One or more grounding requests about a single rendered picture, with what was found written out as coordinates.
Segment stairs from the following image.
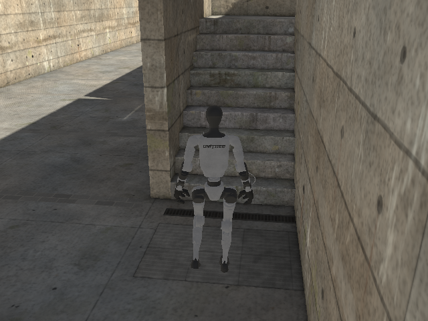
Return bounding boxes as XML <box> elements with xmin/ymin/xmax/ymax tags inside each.
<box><xmin>171</xmin><ymin>19</ymin><xmax>296</xmax><ymax>206</ymax></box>

